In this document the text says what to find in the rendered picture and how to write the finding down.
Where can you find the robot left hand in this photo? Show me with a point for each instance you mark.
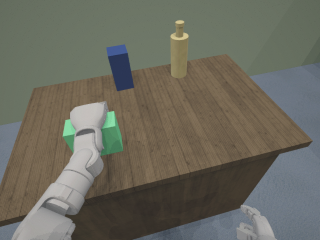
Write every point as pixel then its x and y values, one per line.
pixel 93 114

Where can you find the left robot upper arm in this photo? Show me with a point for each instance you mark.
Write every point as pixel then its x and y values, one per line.
pixel 47 225

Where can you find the table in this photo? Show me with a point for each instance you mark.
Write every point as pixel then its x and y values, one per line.
pixel 193 147

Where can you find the robot left forearm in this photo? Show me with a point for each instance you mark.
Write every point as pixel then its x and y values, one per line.
pixel 66 195

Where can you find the sponge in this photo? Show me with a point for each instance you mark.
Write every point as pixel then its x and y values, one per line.
pixel 111 135

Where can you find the robot right hand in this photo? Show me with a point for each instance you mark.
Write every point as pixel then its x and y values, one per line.
pixel 260 225

